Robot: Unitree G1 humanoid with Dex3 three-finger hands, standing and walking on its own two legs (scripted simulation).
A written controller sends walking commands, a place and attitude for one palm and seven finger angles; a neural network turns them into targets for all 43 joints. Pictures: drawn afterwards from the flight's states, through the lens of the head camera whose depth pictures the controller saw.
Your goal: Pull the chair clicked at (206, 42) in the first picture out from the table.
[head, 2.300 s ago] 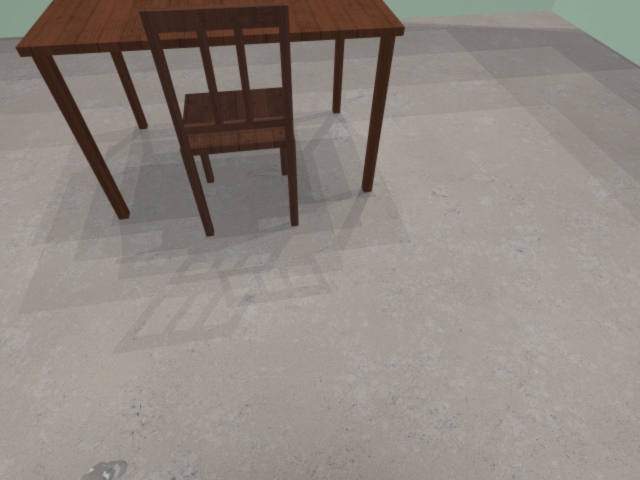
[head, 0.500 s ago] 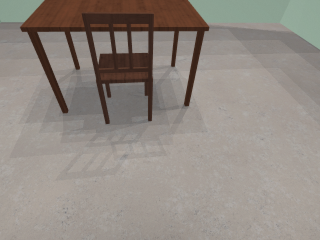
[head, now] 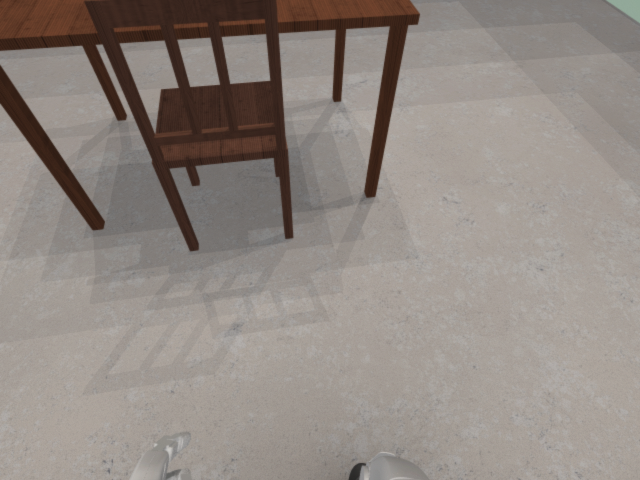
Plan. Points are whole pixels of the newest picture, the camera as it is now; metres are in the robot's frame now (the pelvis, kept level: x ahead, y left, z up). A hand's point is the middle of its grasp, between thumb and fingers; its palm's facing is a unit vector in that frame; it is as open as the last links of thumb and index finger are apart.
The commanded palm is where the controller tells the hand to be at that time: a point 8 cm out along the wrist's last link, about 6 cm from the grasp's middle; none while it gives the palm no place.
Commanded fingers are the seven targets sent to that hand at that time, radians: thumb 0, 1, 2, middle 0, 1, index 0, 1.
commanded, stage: walk to a spot facing it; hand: left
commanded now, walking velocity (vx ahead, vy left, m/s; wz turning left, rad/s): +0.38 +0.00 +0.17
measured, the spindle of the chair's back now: (183, 83) +0.98 +0.35 -0.07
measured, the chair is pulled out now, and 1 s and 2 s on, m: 0.00 0.00 0.00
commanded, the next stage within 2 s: take the last steps up to it in 0.26 s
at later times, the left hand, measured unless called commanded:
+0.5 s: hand (154, 465) +0.17 +0.24 -0.17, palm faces +0.17 -0.97 -0.16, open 7.4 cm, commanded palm none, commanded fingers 0.00 0.90 0.90 -0.20 -0.30 -0.20 -0.30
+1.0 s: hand (200, 282) +0.45 +0.22 -0.14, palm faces +0.18 -0.96 -0.21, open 7.3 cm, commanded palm none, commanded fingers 0.00 0.90 0.90 -0.20 -0.30 -0.20 -0.30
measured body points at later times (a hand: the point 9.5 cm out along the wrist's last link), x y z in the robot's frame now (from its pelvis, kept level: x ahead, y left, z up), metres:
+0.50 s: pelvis +0.21 +0.06 +0.02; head +0.23 +0.09 +0.47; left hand +0.16 +0.29 -0.15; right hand +0.32 -0.16 -0.11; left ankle +0.25 +0.13 -0.71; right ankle +0.16 -0.08 -0.62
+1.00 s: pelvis +0.39 +0.03 +0.02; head +0.41 +0.02 +0.47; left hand +0.44 +0.27 -0.12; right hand +0.35 -0.18 -0.15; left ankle +0.30 +0.14 -0.64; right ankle +0.44 -0.05 -0.71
